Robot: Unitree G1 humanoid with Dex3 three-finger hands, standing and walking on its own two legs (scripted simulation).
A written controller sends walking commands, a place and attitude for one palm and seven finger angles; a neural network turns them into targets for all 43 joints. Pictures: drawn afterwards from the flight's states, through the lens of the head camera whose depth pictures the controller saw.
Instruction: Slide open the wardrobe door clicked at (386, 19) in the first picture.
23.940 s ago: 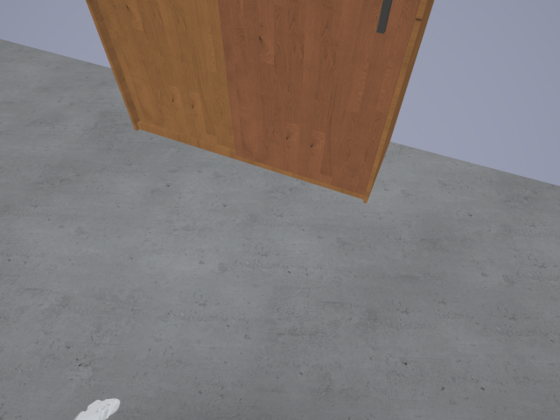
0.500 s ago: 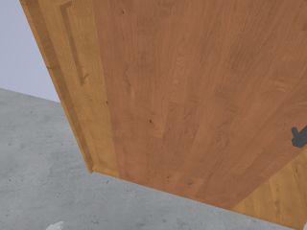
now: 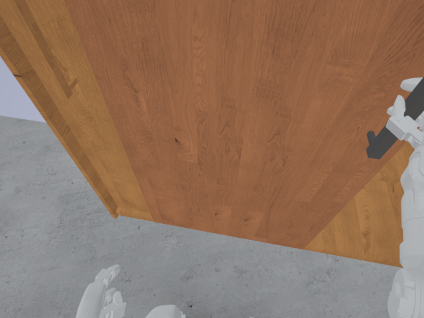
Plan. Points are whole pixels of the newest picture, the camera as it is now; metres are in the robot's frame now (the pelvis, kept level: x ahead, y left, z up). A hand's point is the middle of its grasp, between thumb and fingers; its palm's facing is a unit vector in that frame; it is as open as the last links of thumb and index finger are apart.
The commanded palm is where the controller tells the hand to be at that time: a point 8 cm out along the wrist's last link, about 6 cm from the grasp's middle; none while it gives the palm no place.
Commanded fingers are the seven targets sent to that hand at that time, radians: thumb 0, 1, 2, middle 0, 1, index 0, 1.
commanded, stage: stop walking and hold the door there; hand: right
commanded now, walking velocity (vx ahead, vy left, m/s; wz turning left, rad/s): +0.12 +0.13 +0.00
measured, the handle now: (408, 100) +0.46 -0.32 +0.18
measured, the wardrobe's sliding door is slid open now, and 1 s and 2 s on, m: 0.49 0.49 0.48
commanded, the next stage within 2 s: loosen the grip on the handle in 0.66 s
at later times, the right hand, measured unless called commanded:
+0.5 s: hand (395, 119) +0.42 -0.28 +0.17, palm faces +0.43 +0.88 -0.21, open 5.7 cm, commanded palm +0.39 -0.32 +0.14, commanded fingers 0.00 -0.90 -0.90 0.45 1.40 0.45 1.40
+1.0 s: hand (402, 112) +0.43 -0.29 +0.18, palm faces +0.41 +0.88 -0.23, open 8.4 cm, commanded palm +0.38 -0.31 +0.17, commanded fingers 0.00 0.55 -0.20 0.41 1.35 0.41 1.35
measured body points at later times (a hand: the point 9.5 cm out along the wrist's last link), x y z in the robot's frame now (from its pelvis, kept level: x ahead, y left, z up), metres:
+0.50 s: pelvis -0.01 +0.00 +0.00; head +0.01 +0.01 +0.45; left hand +0.06 +0.30 -0.11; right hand +0.39 -0.33 +0.18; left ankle -0.06 +0.10 -0.73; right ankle +0.06 -0.10 -0.73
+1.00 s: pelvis -0.03 +0.00 -0.01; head +0.00 -0.01 +0.44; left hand +0.04 +0.27 -0.11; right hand +0.40 -0.34 +0.19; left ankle -0.06 +0.10 -0.73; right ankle +0.06 -0.10 -0.73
